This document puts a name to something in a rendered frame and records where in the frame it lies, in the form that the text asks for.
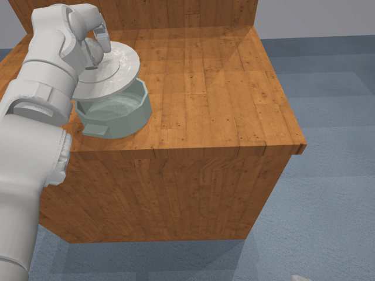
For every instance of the table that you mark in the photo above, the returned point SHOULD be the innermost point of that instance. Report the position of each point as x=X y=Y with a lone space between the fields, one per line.
x=219 y=136

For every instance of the left robot forearm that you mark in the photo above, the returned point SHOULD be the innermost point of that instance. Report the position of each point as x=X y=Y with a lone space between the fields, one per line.
x=50 y=71

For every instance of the pot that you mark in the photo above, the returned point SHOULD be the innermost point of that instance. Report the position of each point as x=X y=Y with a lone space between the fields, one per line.
x=118 y=116

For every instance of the knob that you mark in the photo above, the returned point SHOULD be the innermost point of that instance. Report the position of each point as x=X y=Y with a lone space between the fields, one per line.
x=96 y=49

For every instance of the robot left upper arm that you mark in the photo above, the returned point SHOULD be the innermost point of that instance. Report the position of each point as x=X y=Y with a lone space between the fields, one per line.
x=33 y=155

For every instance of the robot left hand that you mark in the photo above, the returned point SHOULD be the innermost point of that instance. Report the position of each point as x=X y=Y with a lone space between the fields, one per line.
x=94 y=21

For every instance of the lid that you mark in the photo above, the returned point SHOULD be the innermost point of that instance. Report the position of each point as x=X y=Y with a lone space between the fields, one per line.
x=116 y=72

